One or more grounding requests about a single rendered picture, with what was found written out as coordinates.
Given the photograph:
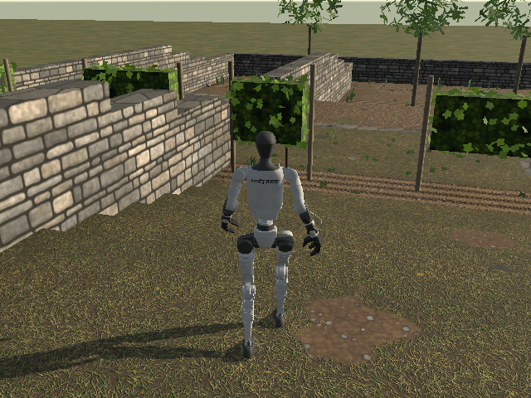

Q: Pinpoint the right robot upper arm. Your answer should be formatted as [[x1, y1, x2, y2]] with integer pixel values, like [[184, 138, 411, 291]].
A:
[[283, 167, 307, 214]]

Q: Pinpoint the robot torso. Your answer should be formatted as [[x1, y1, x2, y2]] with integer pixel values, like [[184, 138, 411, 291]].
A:
[[246, 163, 285, 249]]

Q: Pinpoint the right robot forearm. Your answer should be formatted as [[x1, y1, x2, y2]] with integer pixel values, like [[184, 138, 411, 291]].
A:
[[300, 201, 319, 238]]

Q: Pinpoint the left robot upper arm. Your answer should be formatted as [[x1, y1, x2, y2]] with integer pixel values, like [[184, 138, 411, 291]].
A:
[[225, 167, 248, 211]]

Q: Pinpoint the robot right hand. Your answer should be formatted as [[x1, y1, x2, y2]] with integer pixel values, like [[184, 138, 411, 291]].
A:
[[303, 234, 322, 256]]

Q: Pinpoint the humanoid robot head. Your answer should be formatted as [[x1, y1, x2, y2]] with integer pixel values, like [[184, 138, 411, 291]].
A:
[[251, 131, 280, 171]]

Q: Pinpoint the robot left hand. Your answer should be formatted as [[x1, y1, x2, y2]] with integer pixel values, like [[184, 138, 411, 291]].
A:
[[222, 218, 241, 233]]

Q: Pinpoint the left robot forearm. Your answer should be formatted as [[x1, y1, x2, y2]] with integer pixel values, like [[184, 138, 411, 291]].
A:
[[221, 198, 234, 223]]

